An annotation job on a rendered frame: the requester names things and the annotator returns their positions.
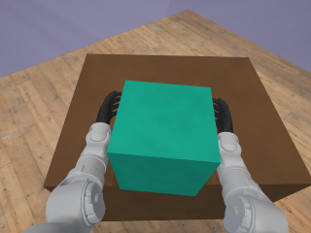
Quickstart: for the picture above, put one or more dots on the robot left upper arm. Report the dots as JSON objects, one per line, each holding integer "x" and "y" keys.
{"x": 72, "y": 208}

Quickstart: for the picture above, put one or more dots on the pedestal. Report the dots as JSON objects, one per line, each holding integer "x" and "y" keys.
{"x": 267, "y": 148}

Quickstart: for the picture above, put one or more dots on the carton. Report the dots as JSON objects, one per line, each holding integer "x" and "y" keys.
{"x": 164, "y": 138}

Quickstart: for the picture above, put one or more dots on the robot right hand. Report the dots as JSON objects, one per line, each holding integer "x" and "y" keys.
{"x": 224, "y": 120}

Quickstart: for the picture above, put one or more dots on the robot left hand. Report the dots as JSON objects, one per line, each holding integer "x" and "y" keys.
{"x": 105, "y": 112}

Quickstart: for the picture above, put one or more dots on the robot right upper arm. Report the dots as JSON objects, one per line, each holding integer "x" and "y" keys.
{"x": 247, "y": 214}

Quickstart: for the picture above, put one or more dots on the right robot forearm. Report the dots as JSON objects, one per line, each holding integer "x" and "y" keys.
{"x": 233, "y": 173}

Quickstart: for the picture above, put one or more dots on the left robot forearm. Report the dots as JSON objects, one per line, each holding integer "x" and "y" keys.
{"x": 93, "y": 161}

